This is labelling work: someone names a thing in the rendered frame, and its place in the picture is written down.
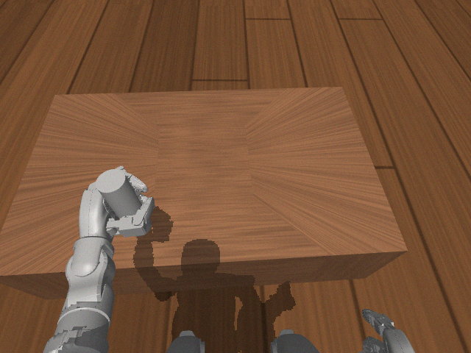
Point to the left robot arm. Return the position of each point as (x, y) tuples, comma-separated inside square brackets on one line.
[(86, 315)]

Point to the can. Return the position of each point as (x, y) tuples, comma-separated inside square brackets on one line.
[(119, 194)]

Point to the left robot hand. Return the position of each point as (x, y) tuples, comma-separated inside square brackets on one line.
[(96, 217)]

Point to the right robot hand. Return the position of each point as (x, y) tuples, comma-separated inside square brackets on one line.
[(394, 340)]

